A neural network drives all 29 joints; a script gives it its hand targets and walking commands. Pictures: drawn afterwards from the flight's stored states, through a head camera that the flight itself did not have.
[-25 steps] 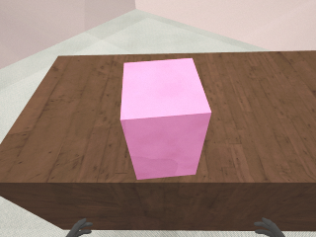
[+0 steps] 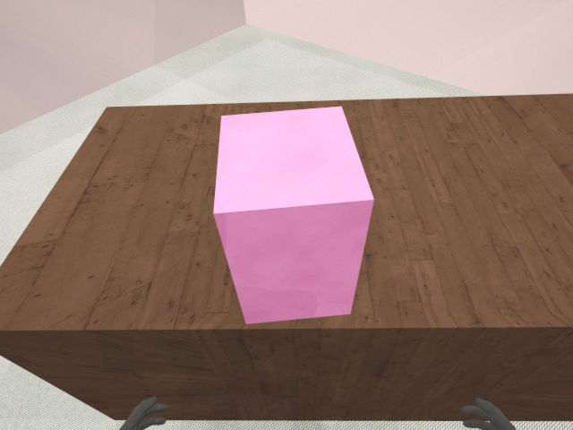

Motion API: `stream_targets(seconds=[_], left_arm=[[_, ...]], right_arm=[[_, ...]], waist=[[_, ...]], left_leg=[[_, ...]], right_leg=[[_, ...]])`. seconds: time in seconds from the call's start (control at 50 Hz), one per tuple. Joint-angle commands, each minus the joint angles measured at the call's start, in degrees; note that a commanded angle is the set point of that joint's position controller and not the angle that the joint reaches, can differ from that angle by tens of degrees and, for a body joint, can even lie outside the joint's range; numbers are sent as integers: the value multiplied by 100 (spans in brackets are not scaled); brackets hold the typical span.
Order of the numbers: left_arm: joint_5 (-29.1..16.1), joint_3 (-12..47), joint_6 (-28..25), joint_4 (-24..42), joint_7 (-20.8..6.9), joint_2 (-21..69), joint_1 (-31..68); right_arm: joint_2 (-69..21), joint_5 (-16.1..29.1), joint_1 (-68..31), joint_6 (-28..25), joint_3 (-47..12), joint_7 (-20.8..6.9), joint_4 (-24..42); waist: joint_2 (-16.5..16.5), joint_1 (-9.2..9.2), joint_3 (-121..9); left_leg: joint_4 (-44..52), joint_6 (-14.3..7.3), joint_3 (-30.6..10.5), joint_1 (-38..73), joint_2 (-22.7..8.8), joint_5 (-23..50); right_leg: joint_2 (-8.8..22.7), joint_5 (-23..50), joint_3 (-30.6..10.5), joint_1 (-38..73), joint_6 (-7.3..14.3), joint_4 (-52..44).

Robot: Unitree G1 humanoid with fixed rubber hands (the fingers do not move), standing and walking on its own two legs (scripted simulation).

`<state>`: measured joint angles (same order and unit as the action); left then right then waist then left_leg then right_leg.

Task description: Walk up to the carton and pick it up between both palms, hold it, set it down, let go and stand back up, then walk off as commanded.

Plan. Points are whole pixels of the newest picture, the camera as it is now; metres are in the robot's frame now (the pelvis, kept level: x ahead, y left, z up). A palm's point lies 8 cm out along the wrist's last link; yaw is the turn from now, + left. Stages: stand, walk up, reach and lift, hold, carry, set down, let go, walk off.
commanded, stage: stand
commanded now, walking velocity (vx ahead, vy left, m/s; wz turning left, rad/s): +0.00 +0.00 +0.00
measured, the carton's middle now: (290, 222) +0.41 +0.04 +0.05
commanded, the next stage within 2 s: walk off in 0.86 s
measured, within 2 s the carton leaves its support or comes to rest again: neither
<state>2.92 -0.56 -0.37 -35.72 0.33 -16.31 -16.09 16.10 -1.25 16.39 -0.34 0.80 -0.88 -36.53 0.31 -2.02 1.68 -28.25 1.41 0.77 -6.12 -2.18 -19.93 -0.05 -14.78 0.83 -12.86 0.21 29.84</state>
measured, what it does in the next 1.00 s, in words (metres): stands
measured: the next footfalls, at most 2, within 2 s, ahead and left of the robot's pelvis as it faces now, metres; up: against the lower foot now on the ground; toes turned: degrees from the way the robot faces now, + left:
right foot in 1.98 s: -0.19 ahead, -0.08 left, +0.00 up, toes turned +2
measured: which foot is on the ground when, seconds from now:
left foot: down 0.00-1.00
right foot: down 0.00-1.00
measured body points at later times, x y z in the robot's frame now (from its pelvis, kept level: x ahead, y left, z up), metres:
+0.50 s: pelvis +0.00 +0.00 +0.00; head -0.01 +0.00 +0.45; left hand +0.11 +0.27 -0.10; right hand +0.12 -0.26 -0.10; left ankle -0.05 +0.14 -0.74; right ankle +0.02 -0.12 -0.74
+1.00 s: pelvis -0.01 +0.00 +0.00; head -0.01 -0.01 +0.45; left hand +0.10 +0.27 -0.10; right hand +0.11 -0.26 -0.11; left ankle -0.05 +0.14 -0.74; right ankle +0.02 -0.12 -0.74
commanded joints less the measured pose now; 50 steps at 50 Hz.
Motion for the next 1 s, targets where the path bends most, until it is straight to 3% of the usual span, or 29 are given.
stream_targets(seconds=[0.0, 0.04, 0.18, 0.28, 0.32, 0.42, 0.52, 0.56, 0.6, 0.66, 0.72, 0.74, 0.8, 0.9, 0.92, 0.98], left_arm=[[-186, -432, -333, -111, -3, -1413, 303], [-205, -464, -327, -122, 4, -1441, 359], [-213, -444, -327, -190, -8, -1427, 306], [-220, -439, -333, -215, 3, -1418, 337], [-243, -437, -319, -194, 5, -1403, 356], [-219, -445, -306, -273, 13, -1438, 359], [-224, -419, -314, -266, 11, -1400, 396], [-233, -419, -326, -279, 2, -1398, 357], [-236, -412, -306, -253, -4, -1363, 398], [-223, -442, -336, -335, 23, -1477, 356], [-232, -417, -312, -314, 18, -1399, 388], [-236, -404, -316, -319, 10, -1360, 370], [-239, -426, -324, -308, 8, -1430, 376], [-249, -404, -328, -367, 9, -1396, 345], [-248, -406, -336, -375, 5, -1451, 390], [-255, -393, -316, -400, 4, -1398, 408]], right_arm=[[1384, -6, -200, -192, 474, 96, 103], [1346, -29, -178, -188, 462, 91, 104], [1361, 2, -184, -207, 460, 95, 1], [1354, 15, -203, -213, 431, 109, -59], [1362, -3, -268, -222, 448, 111, -10], [1392, 17, -318, -229, 453, 119, -81], [1389, 19, -285, -241, 449, 140, -97], [1340, 18, -243, -228, 428, 133, -126], [1354, 35, -287, -237, 421, 114, -132], [1380, 37, -259, -229, 441, 137, -203], [1358, 36, -312, -228, 432, 118, -216], [1378, 22, -313, -238, 428, 122, -207], [1353, 40, -284, -219, 430, 117, -231], [1377, 45, -250, -202, 414, 134, -275], [1318, 46, -245, -203, 407, 124, -310], [1330, 45, -355, -227, 407, 126, -299]], waist=[[37, 235, -251], [-123, 227, -263], [74, 204, -335], [-44, 200, -303], [123, 227, -331], [-48, 203, -323], [88, 212, -296], [-116, 201, -267], [92, 201, -247], [-7, 225, -391], [-39, 216, -324], [86, 214, -261], [-59, 218, -371], [87, 233, -226], [-55, 232, -249], [-19, 213, -180]], left_leg=[[432, -350, -243, -229, -423, 1539], [465, -352, -243, -196, -431, 1516], [441, -329, -229, -153, -430, 1749], [446, -333, -249, -139, -457, 1718], [456, -308, -179, -153, -432, 1772], [441, -310, -236, -60, -478, 1842], [455, -317, -223, -157, -448, 1922], [507, -317, -232, -118, -465, 1836], [477, -319, -210, -146, -468, 1861], [400, -302, -210, 18, -481, 2061], [456, -298, -227, -46, -457, 1889], [482, -308, -216, -76, -473, 1943], [424, -298, -191, -30, -449, 1856], [496, -314, -205, -95, -450, 1820], [519, -307, -235, -63, -482, 1835], [509, -309, -211, -127, -455, 1752]], right_leg=[[646, 1939, -533, 342, 386, -363], [617, 1914, -510, 368, 369, -361], [672, 2173, -541, 435, 393, -324], [670, 2109, -553, 400, 386, -336], [646, 2159, -515, 385, 372, -344], [643, 2201, -511, 353, 383, -341], [654, 2277, -513, 424, 358, -328], [639, 2132, -521, 354, 363, -333], [660, 2232, -536, 395, 371, -353], [696, 2525, -596, 444, 405, -314], [662, 2348, -512, 416, 378, -351], [680, 2358, -530, 404, 385, -328], [634, 2296, -511, 378, 364, -363], [678, 2270, -592, 372, 370, -407], [673, 2213, -551, 356, 362, -374], [658, 2116, -553, 325, 350, -446]])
